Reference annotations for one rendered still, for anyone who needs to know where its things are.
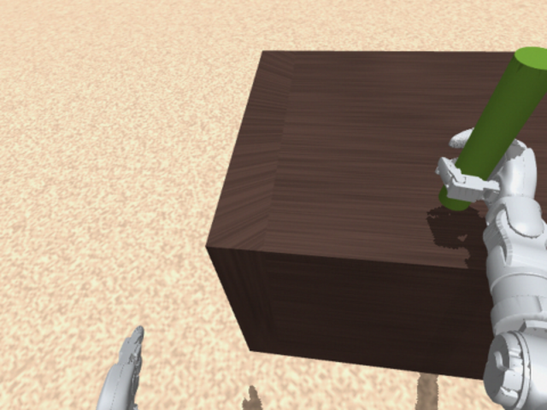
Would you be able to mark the left robot hand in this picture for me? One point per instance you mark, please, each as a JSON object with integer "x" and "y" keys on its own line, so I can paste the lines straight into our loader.
{"x": 121, "y": 384}

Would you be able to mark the right robot hand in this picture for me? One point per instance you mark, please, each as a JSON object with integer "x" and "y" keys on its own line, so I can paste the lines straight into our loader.
{"x": 514, "y": 175}

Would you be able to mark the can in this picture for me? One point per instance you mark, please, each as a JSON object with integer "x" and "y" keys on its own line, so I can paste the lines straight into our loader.
{"x": 517, "y": 94}

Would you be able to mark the right robot arm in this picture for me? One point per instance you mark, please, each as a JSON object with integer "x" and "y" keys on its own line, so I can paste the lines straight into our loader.
{"x": 516, "y": 267}

